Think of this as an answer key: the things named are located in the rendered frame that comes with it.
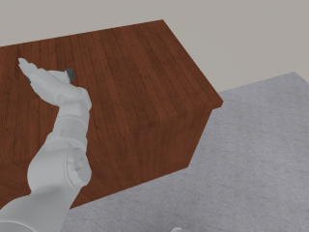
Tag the tap lever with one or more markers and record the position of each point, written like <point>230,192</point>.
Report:
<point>70,73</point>

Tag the robot left hand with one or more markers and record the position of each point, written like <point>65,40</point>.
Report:
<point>44,83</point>

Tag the counter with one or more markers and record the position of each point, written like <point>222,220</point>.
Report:
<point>150,105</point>

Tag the left robot upper arm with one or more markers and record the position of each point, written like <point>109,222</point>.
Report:
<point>55,179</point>

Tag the left robot forearm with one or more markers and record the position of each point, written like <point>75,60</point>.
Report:
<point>72,121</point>

